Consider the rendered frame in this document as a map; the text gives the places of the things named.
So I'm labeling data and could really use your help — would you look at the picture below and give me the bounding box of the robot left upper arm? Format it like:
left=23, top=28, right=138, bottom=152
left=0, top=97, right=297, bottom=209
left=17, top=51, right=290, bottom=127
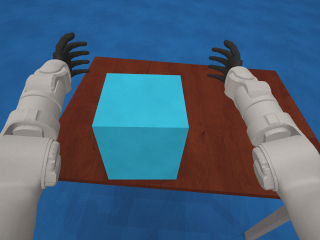
left=0, top=134, right=61, bottom=240

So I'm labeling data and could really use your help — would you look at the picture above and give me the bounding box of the right robot hand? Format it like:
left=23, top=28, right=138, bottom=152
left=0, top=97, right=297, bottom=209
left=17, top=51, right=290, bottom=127
left=207, top=40, right=243, bottom=84

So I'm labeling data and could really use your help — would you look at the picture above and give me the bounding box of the left robot forearm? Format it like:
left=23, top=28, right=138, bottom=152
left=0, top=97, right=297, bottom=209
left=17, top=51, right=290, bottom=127
left=0, top=59, right=72, bottom=141

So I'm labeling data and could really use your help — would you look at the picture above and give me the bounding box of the carton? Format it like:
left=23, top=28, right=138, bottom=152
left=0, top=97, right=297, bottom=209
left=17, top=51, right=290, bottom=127
left=92, top=73, right=189, bottom=180

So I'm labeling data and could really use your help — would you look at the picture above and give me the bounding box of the right robot forearm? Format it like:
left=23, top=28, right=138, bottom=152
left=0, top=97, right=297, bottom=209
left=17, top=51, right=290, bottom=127
left=224, top=66, right=320, bottom=162

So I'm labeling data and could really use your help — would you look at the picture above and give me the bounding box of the left robot hand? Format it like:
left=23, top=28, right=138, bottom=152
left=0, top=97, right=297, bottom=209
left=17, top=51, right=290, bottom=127
left=53, top=32, right=90, bottom=77

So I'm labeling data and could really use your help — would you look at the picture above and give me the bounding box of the robot right upper arm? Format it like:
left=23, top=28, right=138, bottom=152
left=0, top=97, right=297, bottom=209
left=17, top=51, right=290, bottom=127
left=252, top=135, right=320, bottom=240

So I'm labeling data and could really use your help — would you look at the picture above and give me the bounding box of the table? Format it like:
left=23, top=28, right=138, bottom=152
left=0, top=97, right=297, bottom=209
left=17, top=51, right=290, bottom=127
left=56, top=56, right=320, bottom=240

